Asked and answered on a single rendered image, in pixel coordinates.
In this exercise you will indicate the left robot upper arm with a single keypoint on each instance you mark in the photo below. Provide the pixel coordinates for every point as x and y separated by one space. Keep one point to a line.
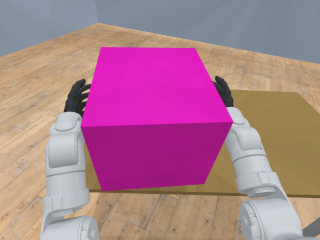
83 227

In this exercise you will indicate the carton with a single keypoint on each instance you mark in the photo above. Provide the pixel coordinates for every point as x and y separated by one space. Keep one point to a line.
153 118

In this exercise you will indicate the robot left hand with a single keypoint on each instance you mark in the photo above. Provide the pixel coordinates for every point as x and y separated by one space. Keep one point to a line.
75 97

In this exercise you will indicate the table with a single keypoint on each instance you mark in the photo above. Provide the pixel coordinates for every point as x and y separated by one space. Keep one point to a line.
289 129

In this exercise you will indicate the robot right forearm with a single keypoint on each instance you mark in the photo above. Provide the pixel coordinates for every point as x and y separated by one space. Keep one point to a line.
255 177

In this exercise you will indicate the robot right hand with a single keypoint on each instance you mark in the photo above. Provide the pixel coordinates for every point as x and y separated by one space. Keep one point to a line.
224 91

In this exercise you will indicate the robot left forearm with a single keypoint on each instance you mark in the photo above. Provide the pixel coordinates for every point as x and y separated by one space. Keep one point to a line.
65 165

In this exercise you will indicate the right robot upper arm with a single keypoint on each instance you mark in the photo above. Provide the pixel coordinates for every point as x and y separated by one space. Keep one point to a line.
270 219

